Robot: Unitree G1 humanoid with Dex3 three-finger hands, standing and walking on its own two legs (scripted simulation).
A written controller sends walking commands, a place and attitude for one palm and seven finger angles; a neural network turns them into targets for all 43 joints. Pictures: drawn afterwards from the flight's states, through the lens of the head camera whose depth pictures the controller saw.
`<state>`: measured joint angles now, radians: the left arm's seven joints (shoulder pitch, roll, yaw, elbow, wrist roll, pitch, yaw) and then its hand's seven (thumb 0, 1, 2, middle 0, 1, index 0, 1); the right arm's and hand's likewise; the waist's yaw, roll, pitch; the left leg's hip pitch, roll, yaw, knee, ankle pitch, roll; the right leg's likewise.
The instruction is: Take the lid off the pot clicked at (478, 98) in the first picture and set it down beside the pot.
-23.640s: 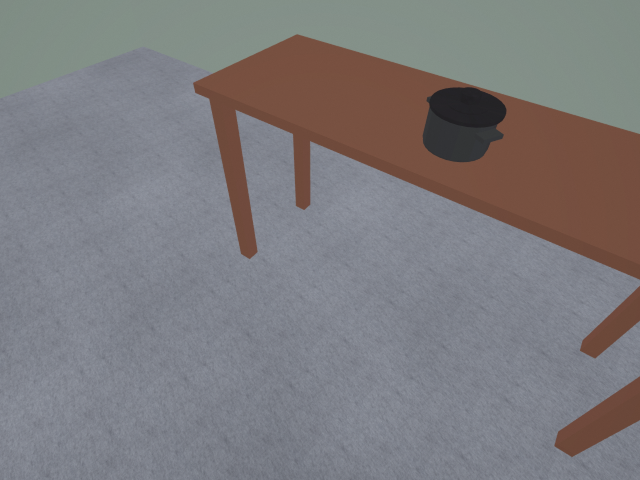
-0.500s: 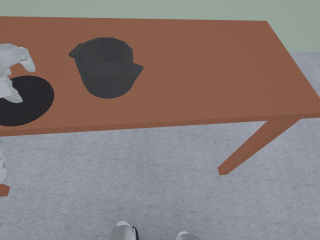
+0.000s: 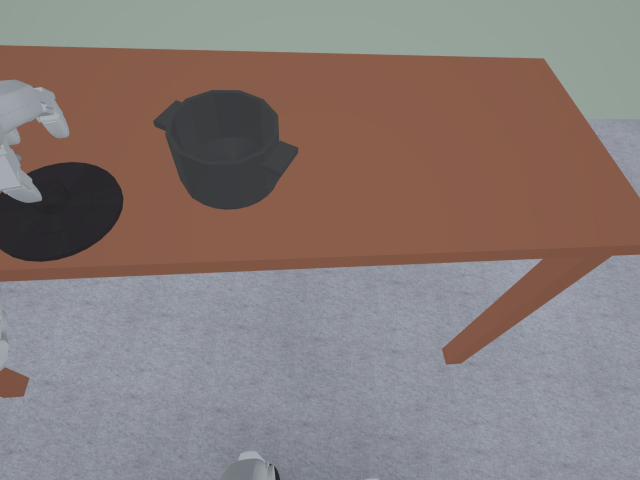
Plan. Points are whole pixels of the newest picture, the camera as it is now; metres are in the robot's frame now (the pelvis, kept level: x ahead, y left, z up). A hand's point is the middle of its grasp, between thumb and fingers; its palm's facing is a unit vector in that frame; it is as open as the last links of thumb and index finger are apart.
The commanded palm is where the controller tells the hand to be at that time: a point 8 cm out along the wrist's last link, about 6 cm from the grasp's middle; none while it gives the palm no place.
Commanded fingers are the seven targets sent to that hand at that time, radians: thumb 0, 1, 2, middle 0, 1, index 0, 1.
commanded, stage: raise the empty hand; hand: left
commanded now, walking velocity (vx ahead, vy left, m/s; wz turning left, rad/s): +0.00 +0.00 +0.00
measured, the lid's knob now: (49, 196) +0.47 +0.33 +0.05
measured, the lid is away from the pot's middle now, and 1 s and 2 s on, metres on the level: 0.24 0.24 0.24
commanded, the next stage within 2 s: draw the hand back to the body in 1.00 s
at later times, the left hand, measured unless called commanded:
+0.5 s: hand out of the picture +0.47 +0.32 +0.17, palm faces -0.36 -0.10 -0.93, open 11.0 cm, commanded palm +0.50 +0.32 +0.24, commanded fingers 0.00 -0.04 0.70 -0.37 -0.82 -0.37 -0.82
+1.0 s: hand out of the picture +0.48 +0.33 +0.21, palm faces -0.33 -0.13 -0.94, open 11.0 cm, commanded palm +0.50 +0.33 +0.28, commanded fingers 0.00 -0.04 0.70 -0.37 -0.82 -0.37 -0.82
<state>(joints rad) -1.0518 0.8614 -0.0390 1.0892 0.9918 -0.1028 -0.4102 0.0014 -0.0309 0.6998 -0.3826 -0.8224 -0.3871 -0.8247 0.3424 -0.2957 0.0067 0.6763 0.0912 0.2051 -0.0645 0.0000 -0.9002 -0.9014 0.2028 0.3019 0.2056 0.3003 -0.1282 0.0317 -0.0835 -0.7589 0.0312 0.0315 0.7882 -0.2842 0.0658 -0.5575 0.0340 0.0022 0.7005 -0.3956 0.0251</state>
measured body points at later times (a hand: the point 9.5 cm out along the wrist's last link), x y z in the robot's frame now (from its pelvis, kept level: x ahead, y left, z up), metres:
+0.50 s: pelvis +0.00 +0.01 +0.01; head +0.06 +0.02 +0.45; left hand +0.48 +0.32 +0.22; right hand +0.01 -0.28 -0.11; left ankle +0.05 +0.08 -0.71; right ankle -0.04 -0.15 -0.71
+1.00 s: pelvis +0.01 +0.00 +0.01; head +0.07 +0.02 +0.46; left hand +0.49 +0.33 +0.27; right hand +0.02 -0.28 -0.10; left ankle +0.05 +0.08 -0.71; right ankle -0.04 -0.15 -0.71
